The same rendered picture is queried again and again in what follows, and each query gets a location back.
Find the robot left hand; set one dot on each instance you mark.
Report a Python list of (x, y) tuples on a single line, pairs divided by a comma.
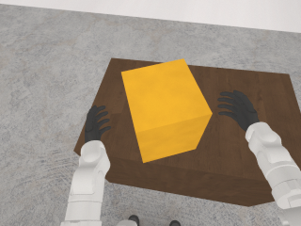
[(92, 126)]

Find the left robot forearm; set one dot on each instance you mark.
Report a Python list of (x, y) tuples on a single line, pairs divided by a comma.
[(87, 186)]

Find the carton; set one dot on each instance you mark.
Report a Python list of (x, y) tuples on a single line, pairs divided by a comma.
[(168, 110)]

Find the right robot forearm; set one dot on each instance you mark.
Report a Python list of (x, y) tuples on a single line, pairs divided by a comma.
[(276, 164)]

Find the pedestal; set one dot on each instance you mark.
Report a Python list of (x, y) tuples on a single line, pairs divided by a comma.
[(222, 168)]

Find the robot left foot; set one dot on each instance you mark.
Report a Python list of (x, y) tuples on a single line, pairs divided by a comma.
[(134, 218)]

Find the robot right upper arm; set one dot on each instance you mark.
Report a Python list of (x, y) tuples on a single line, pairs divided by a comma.
[(290, 216)]

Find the robot right hand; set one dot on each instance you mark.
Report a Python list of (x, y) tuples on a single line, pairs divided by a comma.
[(243, 110)]

